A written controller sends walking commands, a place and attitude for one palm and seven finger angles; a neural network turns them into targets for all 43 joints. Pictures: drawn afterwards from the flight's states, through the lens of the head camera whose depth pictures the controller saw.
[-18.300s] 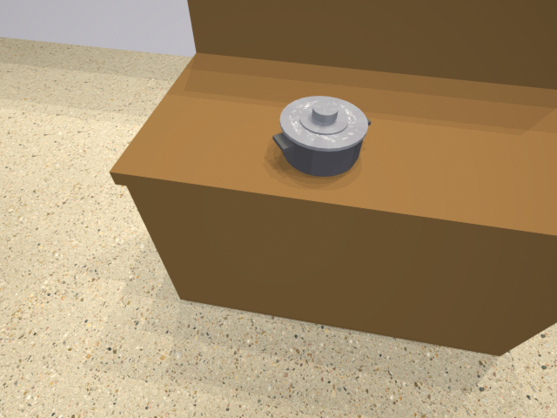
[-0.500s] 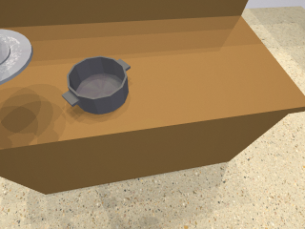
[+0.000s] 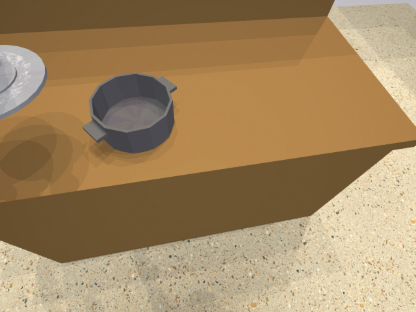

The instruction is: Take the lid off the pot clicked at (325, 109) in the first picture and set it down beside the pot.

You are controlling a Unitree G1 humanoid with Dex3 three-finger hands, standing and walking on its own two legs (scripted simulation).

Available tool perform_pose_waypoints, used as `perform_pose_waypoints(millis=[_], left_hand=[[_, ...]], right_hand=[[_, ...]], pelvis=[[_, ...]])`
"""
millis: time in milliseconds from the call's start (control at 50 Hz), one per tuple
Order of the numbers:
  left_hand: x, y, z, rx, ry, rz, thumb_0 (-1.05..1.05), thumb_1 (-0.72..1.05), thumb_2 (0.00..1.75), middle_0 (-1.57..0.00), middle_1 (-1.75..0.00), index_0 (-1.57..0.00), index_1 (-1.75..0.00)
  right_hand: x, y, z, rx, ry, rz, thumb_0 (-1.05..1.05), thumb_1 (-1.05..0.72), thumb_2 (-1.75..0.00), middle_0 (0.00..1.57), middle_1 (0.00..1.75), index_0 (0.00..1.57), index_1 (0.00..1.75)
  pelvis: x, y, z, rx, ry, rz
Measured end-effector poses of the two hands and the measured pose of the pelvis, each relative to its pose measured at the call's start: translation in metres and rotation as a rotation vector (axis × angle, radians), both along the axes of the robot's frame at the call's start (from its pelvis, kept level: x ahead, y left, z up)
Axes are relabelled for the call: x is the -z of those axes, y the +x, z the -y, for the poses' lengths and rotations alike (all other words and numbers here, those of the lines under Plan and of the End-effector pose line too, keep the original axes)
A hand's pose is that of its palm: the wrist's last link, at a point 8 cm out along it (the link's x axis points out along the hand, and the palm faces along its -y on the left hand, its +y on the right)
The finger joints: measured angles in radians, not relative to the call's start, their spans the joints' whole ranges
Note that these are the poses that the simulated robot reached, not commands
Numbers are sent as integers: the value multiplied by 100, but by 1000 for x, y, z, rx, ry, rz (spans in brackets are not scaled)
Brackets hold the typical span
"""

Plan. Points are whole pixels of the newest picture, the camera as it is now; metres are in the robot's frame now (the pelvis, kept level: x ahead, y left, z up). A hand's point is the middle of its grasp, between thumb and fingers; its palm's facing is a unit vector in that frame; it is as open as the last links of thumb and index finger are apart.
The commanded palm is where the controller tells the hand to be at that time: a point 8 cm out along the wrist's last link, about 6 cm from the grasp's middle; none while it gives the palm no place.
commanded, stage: lower the lid onto the table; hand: left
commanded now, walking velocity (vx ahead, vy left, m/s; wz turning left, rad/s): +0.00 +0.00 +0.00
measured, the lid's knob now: out of the picture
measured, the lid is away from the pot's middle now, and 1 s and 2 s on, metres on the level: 0.22 0.23 0.22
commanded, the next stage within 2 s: none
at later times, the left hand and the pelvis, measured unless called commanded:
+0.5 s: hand out of the picture +0.50 +0.32 +0.17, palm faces -0.40 -0.20 -0.89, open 8.3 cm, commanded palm +0.56 +0.32 +0.24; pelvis +0.00 +0.00 +0.00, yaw +0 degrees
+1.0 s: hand out of the picture +0.50 +0.33 +0.14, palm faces -0.42 -0.19 -0.89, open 8.3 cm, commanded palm +0.56 +0.33 +0.20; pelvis +0.00 +0.01 -0.01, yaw -1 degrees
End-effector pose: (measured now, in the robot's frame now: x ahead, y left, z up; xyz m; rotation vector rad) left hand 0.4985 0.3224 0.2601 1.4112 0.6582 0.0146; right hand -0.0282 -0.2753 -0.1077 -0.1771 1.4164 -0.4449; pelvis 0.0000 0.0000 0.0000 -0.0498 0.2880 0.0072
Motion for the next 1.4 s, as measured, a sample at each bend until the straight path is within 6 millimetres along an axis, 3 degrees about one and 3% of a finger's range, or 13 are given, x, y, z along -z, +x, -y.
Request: perform_pose_waypoints(millis=[160,340,660,1040,1400], left_hand=[[5,0,-2,7,-36,21,1,11,78,-61,-100,-64,-101],[26,-3,-10,3,-3,-31,1,11,78,-61,-100,-64,-101],[50,11,3,82,-26,-42,1,11,78,-60,-100,-64,-101],[66,10,-16,54,-26,-52,1,11,78,-60,-100,-64,-101],[89,3,3,139,-22,-68,1,11,78,-60,-100,-64,-101]], right_hand=[[-3,-7,-2,21,-10,2,0,-91,-89,20,30,20,30],[-3,-15,0,17,-22,-30,0,-91,-89,20,30,20,30],[-3,-10,-2,29,-43,-18,0,-91,-89,20,30,20,30],[0,-25,-13,49,-25,-88,0,-91,-89,20,30,20,30],[3,-36,-11,52,-50,-63,0,-91,-89,20,30,20,30]], pelvis=[[1,-1,2,7,-1,-1],[2,-2,0,4,-6,-10],[6,0,-2,13,-10,-29],[11,1,-6,7,-23,-53],[16,-13,-6,12,-27,-53]])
